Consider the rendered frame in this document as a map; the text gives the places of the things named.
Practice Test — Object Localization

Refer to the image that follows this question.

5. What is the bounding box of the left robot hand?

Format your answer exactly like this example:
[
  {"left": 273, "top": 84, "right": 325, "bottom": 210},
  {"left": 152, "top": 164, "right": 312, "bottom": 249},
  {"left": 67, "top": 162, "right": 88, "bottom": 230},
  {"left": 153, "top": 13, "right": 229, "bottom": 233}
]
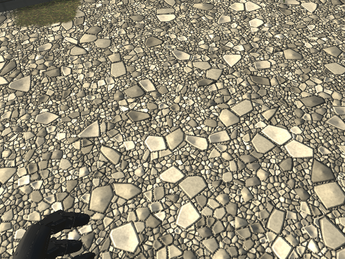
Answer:
[{"left": 12, "top": 209, "right": 95, "bottom": 259}]

